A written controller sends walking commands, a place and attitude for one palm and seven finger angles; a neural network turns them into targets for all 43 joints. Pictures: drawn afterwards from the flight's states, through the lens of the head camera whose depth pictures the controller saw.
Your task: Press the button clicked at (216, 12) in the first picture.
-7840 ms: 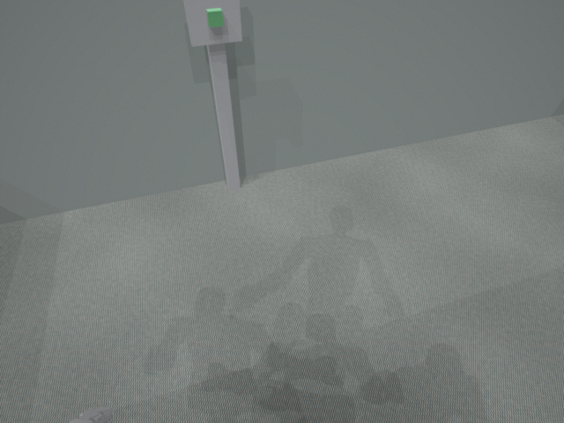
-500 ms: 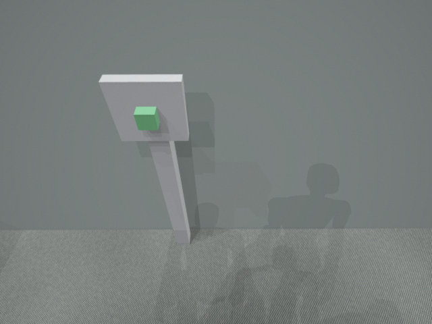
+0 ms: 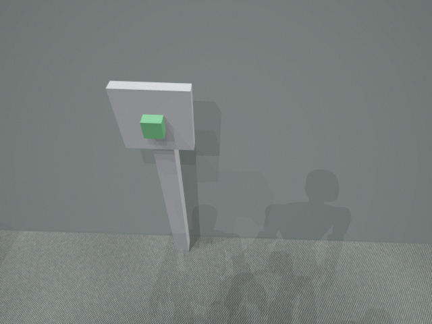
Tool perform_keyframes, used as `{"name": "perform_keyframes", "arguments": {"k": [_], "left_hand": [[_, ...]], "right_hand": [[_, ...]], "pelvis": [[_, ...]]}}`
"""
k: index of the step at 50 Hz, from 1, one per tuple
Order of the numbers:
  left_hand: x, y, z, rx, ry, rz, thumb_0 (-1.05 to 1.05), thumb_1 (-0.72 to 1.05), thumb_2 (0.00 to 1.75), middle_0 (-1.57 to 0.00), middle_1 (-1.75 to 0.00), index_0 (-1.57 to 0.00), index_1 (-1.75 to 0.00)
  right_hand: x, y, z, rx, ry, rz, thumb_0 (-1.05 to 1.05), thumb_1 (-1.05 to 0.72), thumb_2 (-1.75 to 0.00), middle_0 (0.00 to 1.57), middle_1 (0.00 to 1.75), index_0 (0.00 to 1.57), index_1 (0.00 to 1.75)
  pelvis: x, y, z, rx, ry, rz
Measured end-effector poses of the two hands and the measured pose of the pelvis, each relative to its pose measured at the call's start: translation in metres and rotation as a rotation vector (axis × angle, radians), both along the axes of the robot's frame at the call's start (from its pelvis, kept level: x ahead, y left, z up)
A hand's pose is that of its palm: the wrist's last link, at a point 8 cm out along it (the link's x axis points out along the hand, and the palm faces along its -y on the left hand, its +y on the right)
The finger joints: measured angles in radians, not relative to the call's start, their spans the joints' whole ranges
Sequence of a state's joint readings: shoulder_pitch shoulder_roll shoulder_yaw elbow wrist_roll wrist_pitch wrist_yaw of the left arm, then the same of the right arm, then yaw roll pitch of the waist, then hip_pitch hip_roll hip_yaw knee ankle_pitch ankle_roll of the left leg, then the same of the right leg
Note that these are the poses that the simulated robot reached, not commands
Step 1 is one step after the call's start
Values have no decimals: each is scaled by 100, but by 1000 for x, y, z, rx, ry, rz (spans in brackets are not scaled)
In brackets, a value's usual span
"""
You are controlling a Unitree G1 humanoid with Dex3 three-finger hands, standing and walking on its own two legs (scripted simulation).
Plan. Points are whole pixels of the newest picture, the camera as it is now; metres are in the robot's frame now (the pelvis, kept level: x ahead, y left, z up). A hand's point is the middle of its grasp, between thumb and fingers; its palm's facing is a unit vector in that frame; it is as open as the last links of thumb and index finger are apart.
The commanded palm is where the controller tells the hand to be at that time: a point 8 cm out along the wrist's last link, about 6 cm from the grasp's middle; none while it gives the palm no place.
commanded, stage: raise the hand and make a fist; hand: left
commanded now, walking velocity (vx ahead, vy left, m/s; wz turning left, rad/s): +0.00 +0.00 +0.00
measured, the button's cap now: (153, 125) +0.52 +0.18 +0.07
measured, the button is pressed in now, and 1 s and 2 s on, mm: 0 0 0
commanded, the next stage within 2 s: aim a knuckle at the button in 2.00 s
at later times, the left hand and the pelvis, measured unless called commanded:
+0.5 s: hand out of the picture +0.12 +0.17 -0.04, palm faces +0.14 -0.99 -0.05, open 4.8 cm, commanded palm +0.10 +0.23 -0.03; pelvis -0.05 -0.04 -0.08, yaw +3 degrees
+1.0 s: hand (105, 303) +0.15 +0.19 +0.01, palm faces +0.04 -1.00 -0.04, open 3.1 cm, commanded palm +0.12 +0.25 +0.02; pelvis -0.05 -0.01 -0.05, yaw +2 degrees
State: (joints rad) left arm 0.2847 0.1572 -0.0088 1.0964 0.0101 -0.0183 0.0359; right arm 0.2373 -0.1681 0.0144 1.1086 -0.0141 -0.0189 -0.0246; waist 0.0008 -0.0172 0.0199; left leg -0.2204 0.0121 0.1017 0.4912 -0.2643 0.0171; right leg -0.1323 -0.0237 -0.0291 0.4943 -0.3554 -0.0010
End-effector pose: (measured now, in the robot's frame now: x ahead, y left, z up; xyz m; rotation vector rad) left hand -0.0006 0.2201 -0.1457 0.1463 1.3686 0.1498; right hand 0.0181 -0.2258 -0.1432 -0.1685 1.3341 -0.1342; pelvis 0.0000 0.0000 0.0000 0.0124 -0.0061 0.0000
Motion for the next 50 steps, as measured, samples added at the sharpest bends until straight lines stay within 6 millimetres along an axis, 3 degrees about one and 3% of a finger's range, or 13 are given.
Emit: {"name": "perform_keyframes", "arguments": {"k": [2, 5, 8, 10, 12, 16, 21, 26, 33, 41, 45, 50], "left_hand": [[7, 3, 5, 13, -38, 48, 1, 92, 89, -21, -30, -21, -30], [59, 18, 56, 96, -410, 101, 3, 95, 89, -22, -32, -22, -31], [113, 18, 112, 120, -786, 85, 3, 95, 89, -25, -36, -25, -35], [140, 12, 137, 90, -1004, 52, 3, 94, 89, -29, -39, -28, -39], [154, 1, 149, 22, -1186, 1, 2, 93, 89, -32, -44, -32, -43], [146, -22, 137, -115, -1374, -138, 1, 92, 89, -41, -54, -42, -53], [107, -18, 102, -117, -1287, -97, 1, 90, 89, -55, -68, -55, -67], [88, -2, 115, -3, -1332, -59, 2, 90, 89, -69, -83, -69, -82], [117, -2, 134, -85, -1354, -173, 2, 90, 90, -88, -104, -88, -103], [132, 11, 147, -90, -1298, -138, 2, 90, 89, -110, -128, -110, -127], [132, 19, 152, -81, -1320, -137, 2, 90, 89, -119, -138, -119, -137], [133, 26, 154, -94, -1332, -141, 2, 90, 90, -126, -145, -126, -145]], "right_hand": [[6, -3, 3, -6, -35, -5, 1, -92, -90, 20, 30, 20, 30], [31, -9, 16, -34, -252, -2, 1, -92, -90, 20, 30, 20, 30], [63, -16, 22, -36, -442, 28, 1, -92, -90, 20, 30, 20, 30], [85, -22, 26, -38, -537, 52, 1, -91, -90, 20, 30, 20, 30], [105, -29, 30, -43, -619, 77, 1, -91, -90, 20, 30, 20, 30], [140, -41, 35, -58, -755, 132, 1, -91, -90, 20, 30, 20, 30], [164, -46, 36, -73, -842, 170, 1, -91, -90, 20, 30, 20, 30], [159, -38, 22, -57, -820, 195, 1, -91, -90, 20, 30, 20, 30], [115, -27, -7, -6, -674, 156, 1, -91, -90, 20, 30, 20, 30], [71, -34, -4, -37, -575, 60, 1, -90, -90, 20, 30, 20, 30], [68, -38, 2, -72, -569, 63, 1, -90, -90, 20, 30, 20, 30], [82, -34, 15, -98, -609, 88, 2, -91, -90, 20, 30, 20, 30]], "pelvis": [[0, 0, -1, -10, 7, 2], [-2, -3, -2, 12, 15, 9], [-9, -5, -9, 16, 44, 47], [-17, -7, -15, 8, 80, 52], [-24, -12, -26, 6, 127, 45], [-39, -23, -53, 6, 190, 36], [-49, -35, -76, -1, 204, 46], [-52, -43, -83, -27, 201, 65], [-55, -42, -78, -40, 195, 70], [-49, -30, -60, -24, 182, 45], [-48, -21, -56, -28, 181, 41], [-46, -11, -54, -36, 175, 42]]}}
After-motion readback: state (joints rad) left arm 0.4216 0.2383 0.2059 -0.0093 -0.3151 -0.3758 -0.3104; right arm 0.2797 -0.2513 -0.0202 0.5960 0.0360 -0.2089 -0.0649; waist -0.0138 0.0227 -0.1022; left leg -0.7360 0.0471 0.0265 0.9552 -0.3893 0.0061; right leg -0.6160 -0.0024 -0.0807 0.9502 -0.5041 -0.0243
